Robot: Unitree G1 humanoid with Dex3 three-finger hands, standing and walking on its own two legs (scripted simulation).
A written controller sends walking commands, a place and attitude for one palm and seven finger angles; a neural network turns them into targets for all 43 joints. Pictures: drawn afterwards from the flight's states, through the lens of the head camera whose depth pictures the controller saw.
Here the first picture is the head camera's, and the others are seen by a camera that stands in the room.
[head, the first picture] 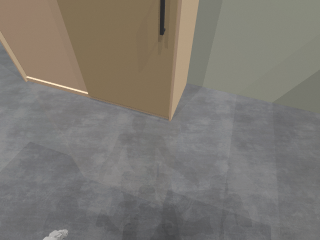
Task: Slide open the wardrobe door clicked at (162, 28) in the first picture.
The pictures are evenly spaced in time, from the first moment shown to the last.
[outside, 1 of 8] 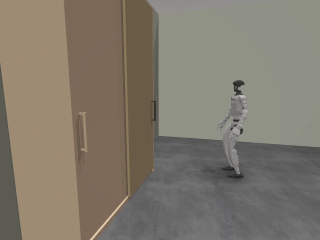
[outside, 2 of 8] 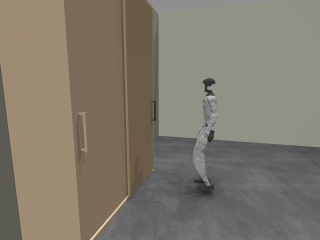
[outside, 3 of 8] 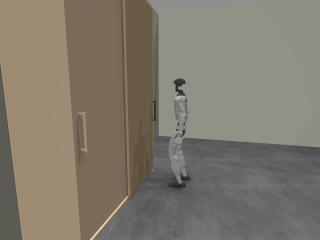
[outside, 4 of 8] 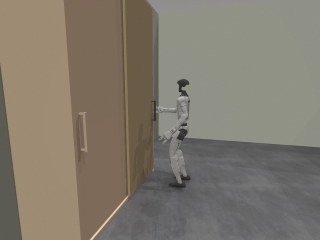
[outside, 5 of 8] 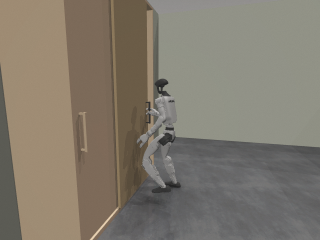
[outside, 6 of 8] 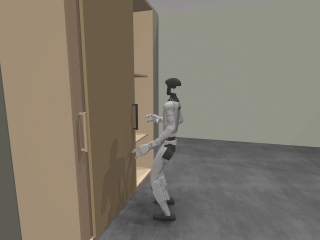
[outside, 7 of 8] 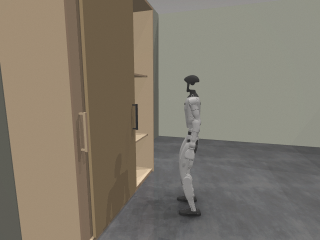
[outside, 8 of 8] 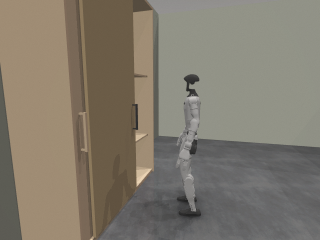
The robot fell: no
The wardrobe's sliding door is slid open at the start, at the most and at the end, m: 0.00 0.60 0.60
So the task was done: yes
